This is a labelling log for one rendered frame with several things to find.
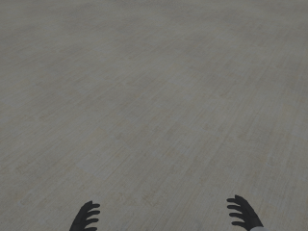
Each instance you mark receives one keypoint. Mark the robot left hand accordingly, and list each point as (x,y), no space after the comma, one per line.
(81,220)

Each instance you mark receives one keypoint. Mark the robot right hand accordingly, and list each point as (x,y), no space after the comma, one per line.
(248,215)

